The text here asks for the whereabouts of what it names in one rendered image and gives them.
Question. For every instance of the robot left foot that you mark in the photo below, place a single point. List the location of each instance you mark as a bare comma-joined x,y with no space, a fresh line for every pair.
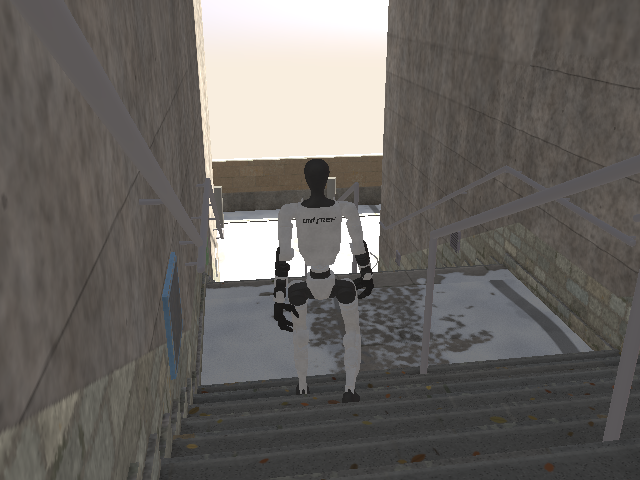
303,391

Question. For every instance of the right robot hand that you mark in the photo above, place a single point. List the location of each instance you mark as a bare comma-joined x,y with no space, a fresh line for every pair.
360,283

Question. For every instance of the left robot hand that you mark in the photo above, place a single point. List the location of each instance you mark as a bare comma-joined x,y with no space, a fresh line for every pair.
278,315

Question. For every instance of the robot right upper arm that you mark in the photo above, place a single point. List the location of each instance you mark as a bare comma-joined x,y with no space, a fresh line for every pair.
350,212

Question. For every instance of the humanoid robot torso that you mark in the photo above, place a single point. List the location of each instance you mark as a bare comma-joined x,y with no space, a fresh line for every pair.
319,238

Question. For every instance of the robot left forearm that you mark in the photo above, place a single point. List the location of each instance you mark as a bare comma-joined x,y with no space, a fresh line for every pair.
281,279

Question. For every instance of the robot left upper arm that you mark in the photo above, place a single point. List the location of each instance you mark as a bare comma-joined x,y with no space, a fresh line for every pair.
285,215

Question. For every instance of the robot right forearm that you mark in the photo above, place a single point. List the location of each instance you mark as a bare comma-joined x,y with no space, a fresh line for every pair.
363,261

